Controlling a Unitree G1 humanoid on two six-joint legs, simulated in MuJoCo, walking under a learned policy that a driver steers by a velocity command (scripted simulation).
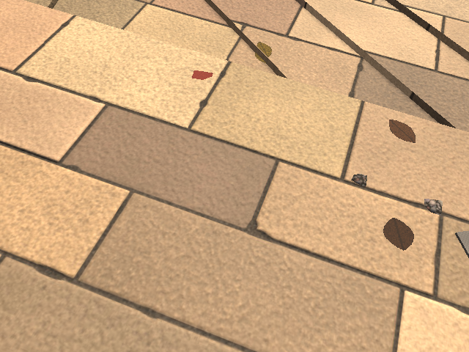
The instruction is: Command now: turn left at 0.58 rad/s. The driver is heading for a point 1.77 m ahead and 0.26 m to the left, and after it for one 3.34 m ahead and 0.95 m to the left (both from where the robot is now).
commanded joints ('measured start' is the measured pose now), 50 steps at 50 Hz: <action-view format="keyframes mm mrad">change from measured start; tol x16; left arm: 1 -39 52 8 -72 -6 -20 0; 15 52 221 42 -69 12 -40 -34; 50 97 74 -43 77 4 -32 -25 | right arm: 1 -19 -166 -46 -83 9 -12 -17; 50 -70 -61 4 -57 -16 -22 17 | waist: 1 6 149 -135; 13 45 177 -143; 16 1 -233 -120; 31 7 -145 -88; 34 93 236 -147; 50 32 54 -42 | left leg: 1 219 218 -265 -129 299 155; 13 119 125 -429 -17 251 105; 16 -285 -90 -103 513 -458 -67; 20 -301 -44 -98 748 -255 -134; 28 -53 14 48 252 -229 -142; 32 235 21 34 -164 127 -64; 34 272 269 -212 -92 428 83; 37 153 146 -138 -112 70 42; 50 129 90 -88 -86 144 12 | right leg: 1 -65 -5 52 -102 45 16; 11 194 42 64 -513 11 1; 13 352 18 50 -731 202 -29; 16 493 -440 484 -783 570 -341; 21 452 -244 172 -754 541 -268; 31 426 -230 106 -675 502 -237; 34 265 -76 -37 -570 17 -27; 50 410 -83 -25 -662 239 11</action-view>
